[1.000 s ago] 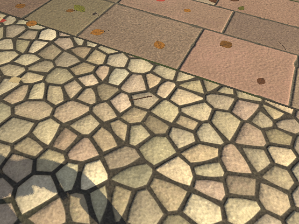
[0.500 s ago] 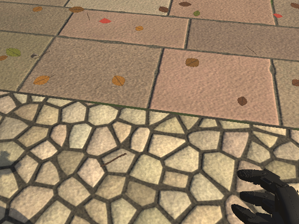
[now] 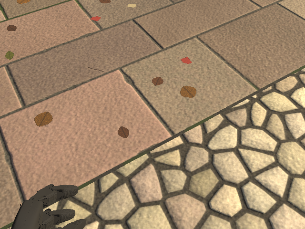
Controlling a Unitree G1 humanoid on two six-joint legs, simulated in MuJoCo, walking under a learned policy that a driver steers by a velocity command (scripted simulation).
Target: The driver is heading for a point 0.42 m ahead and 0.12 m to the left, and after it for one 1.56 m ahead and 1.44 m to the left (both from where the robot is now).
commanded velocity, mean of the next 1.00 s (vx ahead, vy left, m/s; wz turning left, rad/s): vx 0.47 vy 0.00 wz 0.60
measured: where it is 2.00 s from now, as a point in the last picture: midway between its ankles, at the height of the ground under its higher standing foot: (137, 186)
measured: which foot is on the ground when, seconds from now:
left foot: down 0.00-0.08, up 0.10-0.48, down 0.50-1.00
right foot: up 0.00-0.04, down 0.06-0.50, up 0.52-1.00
